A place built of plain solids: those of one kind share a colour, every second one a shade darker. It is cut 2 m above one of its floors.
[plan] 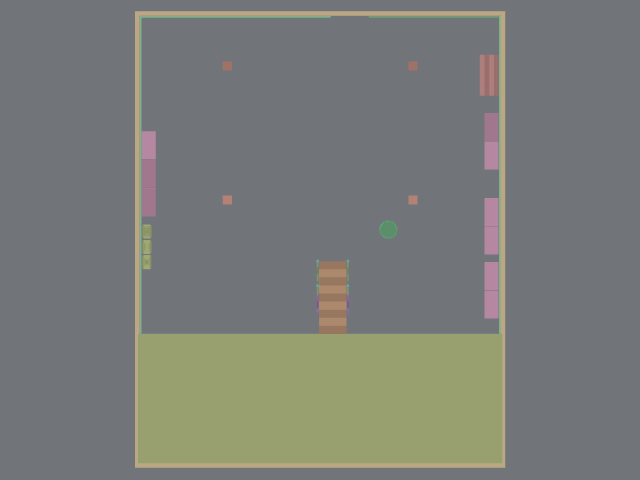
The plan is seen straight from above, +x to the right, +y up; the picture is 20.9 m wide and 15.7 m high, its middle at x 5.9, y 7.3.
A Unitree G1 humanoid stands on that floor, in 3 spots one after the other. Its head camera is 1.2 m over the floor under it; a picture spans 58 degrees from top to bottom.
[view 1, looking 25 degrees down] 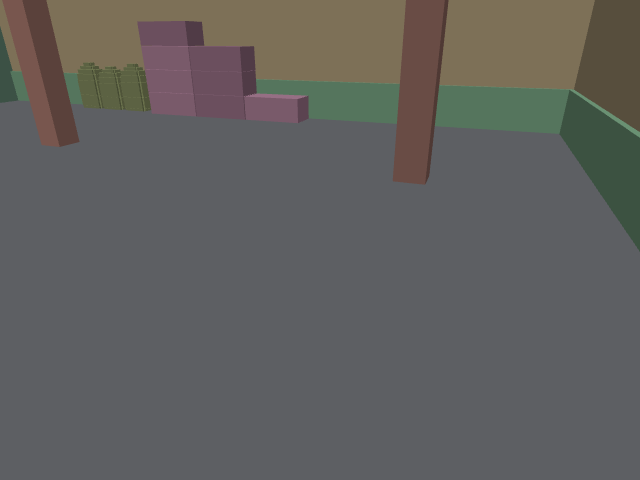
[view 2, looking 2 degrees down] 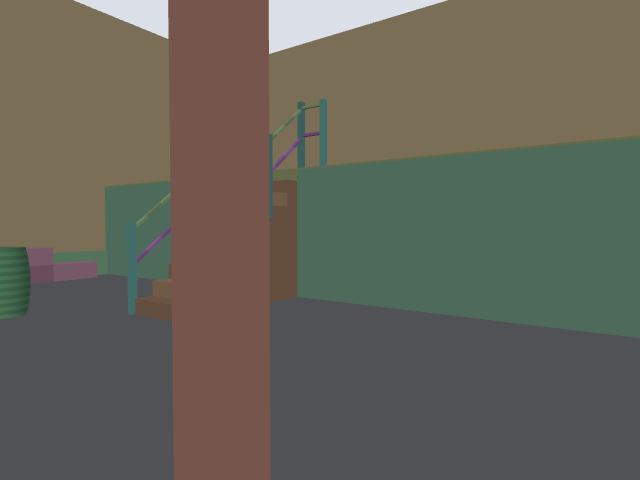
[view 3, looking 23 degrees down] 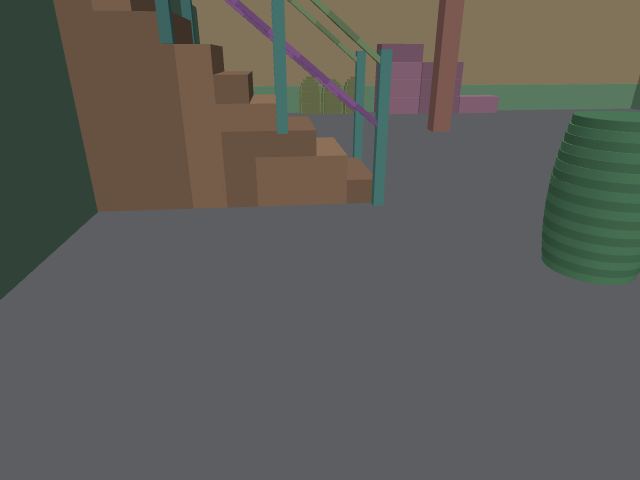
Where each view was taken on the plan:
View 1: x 6.87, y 13.53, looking -160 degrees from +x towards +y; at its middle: ground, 2.84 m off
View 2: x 1.44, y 9.91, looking -55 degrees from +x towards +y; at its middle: face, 6.92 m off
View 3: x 10.38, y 5.73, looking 174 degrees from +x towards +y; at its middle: ground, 3.07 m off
